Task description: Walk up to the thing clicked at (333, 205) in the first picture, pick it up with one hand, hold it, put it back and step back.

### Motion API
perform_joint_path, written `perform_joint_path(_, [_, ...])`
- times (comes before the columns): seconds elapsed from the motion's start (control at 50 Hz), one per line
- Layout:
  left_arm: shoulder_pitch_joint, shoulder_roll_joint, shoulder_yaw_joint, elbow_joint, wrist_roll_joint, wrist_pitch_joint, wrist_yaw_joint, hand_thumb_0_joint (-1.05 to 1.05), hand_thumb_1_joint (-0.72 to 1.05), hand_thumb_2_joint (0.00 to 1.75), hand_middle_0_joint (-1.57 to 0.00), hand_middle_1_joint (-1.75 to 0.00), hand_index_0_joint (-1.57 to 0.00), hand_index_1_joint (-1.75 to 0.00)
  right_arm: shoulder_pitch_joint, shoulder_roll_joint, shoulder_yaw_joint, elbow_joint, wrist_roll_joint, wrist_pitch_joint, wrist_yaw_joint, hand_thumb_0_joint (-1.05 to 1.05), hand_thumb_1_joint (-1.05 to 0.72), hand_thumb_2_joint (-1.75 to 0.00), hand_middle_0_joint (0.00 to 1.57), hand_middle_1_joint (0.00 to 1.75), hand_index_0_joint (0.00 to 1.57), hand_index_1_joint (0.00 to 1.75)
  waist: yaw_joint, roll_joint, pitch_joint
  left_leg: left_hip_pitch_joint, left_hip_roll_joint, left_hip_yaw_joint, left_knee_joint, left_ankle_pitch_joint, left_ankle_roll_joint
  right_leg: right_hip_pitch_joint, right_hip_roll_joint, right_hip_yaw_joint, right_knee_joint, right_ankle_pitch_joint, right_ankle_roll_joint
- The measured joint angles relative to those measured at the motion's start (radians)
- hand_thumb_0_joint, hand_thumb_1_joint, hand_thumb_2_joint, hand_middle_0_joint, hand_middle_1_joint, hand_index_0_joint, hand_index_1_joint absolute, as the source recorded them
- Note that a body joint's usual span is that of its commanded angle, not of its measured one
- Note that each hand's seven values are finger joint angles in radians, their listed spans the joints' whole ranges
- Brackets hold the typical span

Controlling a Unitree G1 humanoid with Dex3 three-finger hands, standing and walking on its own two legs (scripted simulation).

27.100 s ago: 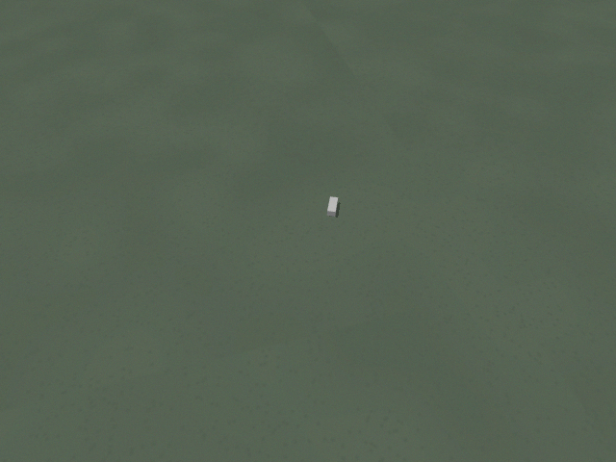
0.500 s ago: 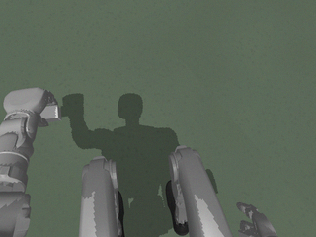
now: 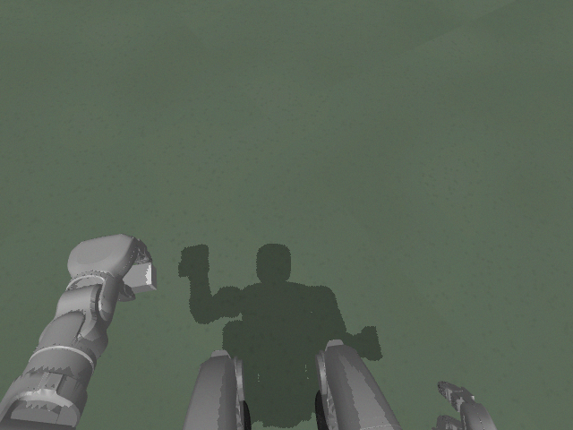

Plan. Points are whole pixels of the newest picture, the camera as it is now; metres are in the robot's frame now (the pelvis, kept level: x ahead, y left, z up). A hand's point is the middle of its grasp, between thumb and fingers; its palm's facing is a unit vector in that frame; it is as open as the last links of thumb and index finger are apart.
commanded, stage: lift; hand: left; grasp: from above
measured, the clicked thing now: (125, 281) +0.38 +0.25 -0.12
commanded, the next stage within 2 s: hold in 0.56 s
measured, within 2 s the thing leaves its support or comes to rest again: neither
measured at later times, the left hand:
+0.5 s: hand (102, 247) +0.37 +0.23 +0.03, palm faces -0.44 -0.08 -0.90, open 6.7 cm
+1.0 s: hand (82, 222) +0.38 +0.23 +0.08, palm faces -0.43 -0.06 -0.90, open 6.7 cm
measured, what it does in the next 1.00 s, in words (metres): rises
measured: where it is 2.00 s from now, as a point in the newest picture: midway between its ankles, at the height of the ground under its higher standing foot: outside the picture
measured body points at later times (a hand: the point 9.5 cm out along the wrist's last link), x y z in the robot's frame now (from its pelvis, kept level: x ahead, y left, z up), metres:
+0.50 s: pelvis +0.04 +0.00 +0.11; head +0.10 +0.00 +0.55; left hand +0.39 +0.23 +0.08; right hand +0.12 -0.27 -0.02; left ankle +0.07 +0.11 -0.58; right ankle +0.07 -0.13 -0.58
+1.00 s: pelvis +0.06 +0.00 +0.14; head +0.09 -0.01 +0.59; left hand +0.40 +0.23 +0.13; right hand +0.16 -0.26 +0.02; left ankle +0.07 +0.11 -0.58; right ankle +0.07 -0.13 -0.58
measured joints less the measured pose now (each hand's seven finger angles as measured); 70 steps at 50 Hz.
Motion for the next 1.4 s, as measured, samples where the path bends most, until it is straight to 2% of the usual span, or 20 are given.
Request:
perform_joint_path(0.2, [0.013, -0.053, -0.040, 0.098, 0.018, -0.001, 0.053, -0.01, 0.50, 0.03, -1.01, -0.12, -1.04, -0.09, 0.042, -0.005, -0.014, 0.042, -0.001, -0.037, -0.019, 0.00, -0.89, -0.90, 0.20, 0.30, 0.20, 0.30, 0.010, -0.007, 0.018, 0.276, 0.004, 0.017, -0.245, 0.055, -0.002, 0.269, 0.002, 0.014, -0.242, 0.059, -0.003])
perform_joint_path(0.44, [0.024, -0.092, -0.050, 0.126, 0.017, 0.012, 0.077, -0.01, 0.48, 0.07, -1.02, -0.12, -1.05, -0.10, 0.068, -0.008, -0.027, 0.045, -0.008, -0.029, -0.007, 0.00, -0.89, -0.90, 0.20, 0.30, 0.20, 0.30, 0.015, -0.015, 0.065, 0.525, 0.000, 0.035, -0.484, 0.124, -0.003, 0.509, -0.002, 0.029, -0.472, 0.128, -0.004])
perform_joint_path(0.7, [0.051, -0.098, -0.072, 0.102, 0.010, 0.015, 0.058, -0.02, 0.48, 0.08, -1.02, -0.11, -1.05, -0.09, 0.062, -0.009, -0.035, 0.041, -0.004, -0.013, -0.002, 0.00, -0.89, -0.90, 0.20, 0.30, 0.20, 0.30, 0.033, -0.014, 0.085, 0.703, -0.006, 0.048, -0.657, 0.177, -0.001, 0.683, -0.010, 0.040, -0.640, 0.180, -0.002])
perform_joint_path(0.82, [0.055, -0.099, -0.081, 0.089, 0.020, 0.011, 0.039, -0.02, 0.48, 0.07, -1.02, -0.12, -1.04, -0.10, 0.054, -0.012, -0.038, 0.039, 0.000, -0.005, 0.001, 0.00, -0.89, -0.89, 0.20, 0.30, 0.20, 0.30, 0.041, -0.015, 0.089, 0.764, -0.009, 0.053, -0.709, 0.192, 0.001, 0.741, -0.012, 0.045, -0.690, 0.195, 0.001])
perform_joint_path(1.26, [0.102, -0.086, -0.099, -0.016, 0.010, 0.009, -0.046, -0.02, 0.49, 0.07, -1.01, -0.13, -1.03, -0.11, 0.045, -0.016, -0.033, 0.004, 0.014, 0.022, 0.006, 0.00, -0.90, -0.90, 0.20, 0.30, 0.20, 0.29, 0.070, -0.004, 0.111, 0.904, -0.013, 0.067, -0.829, 0.233, 0.003, 0.872, -0.016, 0.058, -0.801, 0.235, 0.001])
perform_joint_path(1.4, [0.116, -0.086, -0.103, -0.039, 0.005, 0.009, -0.060, -0.02, 0.48, 0.09, -1.00, -0.14, -1.03, -0.12, 0.035, -0.019, -0.029, -0.005, 0.016, 0.025, 0.004, 0.00, -0.90, -0.90, 0.20, 0.30, 0.20, 0.29, 0.074, 0.000, 0.124, 0.940, -0.013, 0.068, -0.863, 0.250, 0.000, 0.905, -0.016, 0.059, -0.828, 0.249, -0.001])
